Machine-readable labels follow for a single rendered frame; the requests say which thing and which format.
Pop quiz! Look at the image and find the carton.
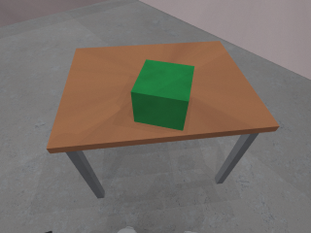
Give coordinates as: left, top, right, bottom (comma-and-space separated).
130, 59, 194, 131

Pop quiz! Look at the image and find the table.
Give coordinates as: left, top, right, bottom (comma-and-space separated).
47, 41, 280, 199

